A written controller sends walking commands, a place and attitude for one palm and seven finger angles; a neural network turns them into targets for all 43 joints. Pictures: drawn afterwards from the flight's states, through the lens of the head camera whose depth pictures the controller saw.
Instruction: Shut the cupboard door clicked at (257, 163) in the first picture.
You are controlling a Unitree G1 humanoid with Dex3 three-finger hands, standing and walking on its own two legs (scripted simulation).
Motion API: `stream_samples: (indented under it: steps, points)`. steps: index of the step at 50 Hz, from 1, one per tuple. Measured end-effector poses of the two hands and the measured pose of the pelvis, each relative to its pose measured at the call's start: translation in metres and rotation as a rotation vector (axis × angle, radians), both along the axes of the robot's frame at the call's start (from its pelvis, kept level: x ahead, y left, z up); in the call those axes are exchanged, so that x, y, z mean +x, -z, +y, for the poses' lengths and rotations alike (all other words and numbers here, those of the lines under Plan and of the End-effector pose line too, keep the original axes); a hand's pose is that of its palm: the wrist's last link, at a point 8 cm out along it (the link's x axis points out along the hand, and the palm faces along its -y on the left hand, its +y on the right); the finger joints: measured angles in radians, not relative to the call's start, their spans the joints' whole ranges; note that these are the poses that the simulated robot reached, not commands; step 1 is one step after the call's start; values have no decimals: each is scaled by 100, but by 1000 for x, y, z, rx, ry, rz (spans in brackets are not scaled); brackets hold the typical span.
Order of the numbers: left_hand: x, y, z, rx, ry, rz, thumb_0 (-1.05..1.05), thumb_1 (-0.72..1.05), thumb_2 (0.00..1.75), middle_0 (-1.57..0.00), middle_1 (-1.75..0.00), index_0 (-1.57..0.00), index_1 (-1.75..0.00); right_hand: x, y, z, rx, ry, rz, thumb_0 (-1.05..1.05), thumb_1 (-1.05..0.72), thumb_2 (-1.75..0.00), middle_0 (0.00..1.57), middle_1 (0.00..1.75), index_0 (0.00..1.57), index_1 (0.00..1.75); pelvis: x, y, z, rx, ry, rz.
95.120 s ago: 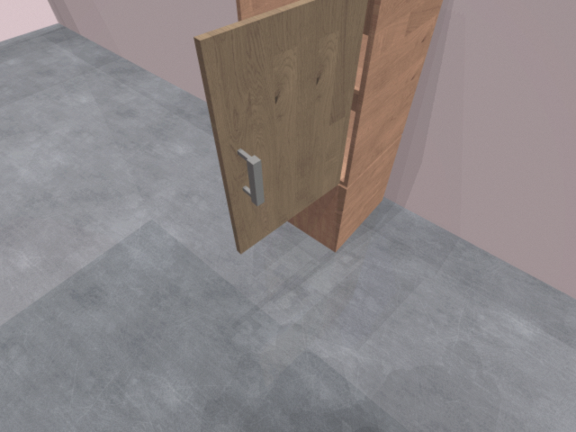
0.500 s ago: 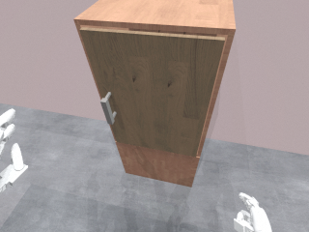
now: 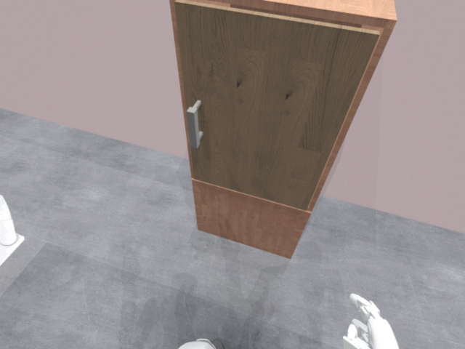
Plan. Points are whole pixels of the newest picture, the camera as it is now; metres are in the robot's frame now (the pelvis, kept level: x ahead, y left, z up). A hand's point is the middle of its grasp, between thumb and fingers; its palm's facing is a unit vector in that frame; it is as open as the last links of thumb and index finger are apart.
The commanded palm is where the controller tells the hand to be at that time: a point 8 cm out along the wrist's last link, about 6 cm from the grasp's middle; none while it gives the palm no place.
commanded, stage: step back with the hand held close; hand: left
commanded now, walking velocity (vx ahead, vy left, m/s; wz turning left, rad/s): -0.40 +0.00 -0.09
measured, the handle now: (196, 124) +0.68 +0.16 -0.04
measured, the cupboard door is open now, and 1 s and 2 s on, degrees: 0 0 0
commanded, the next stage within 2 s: stop stepping back and stand still in 0.46 s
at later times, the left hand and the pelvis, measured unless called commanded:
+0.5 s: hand out of the picture +0.11 +0.30 +0.18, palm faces +0.44 -0.84 -0.32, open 7.4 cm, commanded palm +0.03 +0.33 +0.19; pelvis -0.12 +0.04 +0.00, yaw -3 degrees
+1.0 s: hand out of the picture +0.02 +0.33 +0.18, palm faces +0.47 -0.83 -0.30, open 7.4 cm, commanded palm -0.03 +0.34 +0.19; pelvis -0.22 +0.06 -0.02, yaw -9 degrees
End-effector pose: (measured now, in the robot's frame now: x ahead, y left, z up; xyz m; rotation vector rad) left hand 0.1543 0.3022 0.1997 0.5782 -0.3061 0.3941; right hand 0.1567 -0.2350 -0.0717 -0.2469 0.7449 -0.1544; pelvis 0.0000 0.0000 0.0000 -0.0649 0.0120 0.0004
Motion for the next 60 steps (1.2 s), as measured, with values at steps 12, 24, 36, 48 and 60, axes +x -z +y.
stream_samples:
  steps: [12, 24, 36, 48, 60]
  points:
    - [-48, 2, 8, -28, 6, -54, 1, 89, 90, -21, -30, -21, -30, -40, -12, 9, -6, -18, -66, 2, -90, -90, 20, 30, 21, 30, -56, -1, 2, -9, -34, -24]
    - [-82, 9, 36, -83, 74, -163, 1, 89, 90, -21, -30, -21, -30, -136, -16, 20, -99, 71, -3, 1, -90, -90, 20, 30, 20, 30, -115, 3, 34, -30, 44, -26]
    - [-131, -10, 19, -79, 246, -44, 1, 89, 90, -21, -30, -21, -30, -232, -35, 49, -28, 124, 40, 2, -90, -90, 20, 30, 21, 31, -174, -22, 42, -41, 92, 70]
    - [-188, -7, 59, -11, 89, -131, 1, 89, 90, -22, -30, -21, -30, -295, 23, 35, 10, 230, 26, 2, -90, -90, 20, 30, 21, 31, -209, 17, 59, 45, 164, -55]
    - [-229, 3, 11, -70, 278, -4, 2, 89, 90, -21, -30, -20, -30, -348, 0, 51, 27, 197, 20, 2, -90, -90, 20, 30, 21, 30, -275, 1, 62, 62, 126, -40]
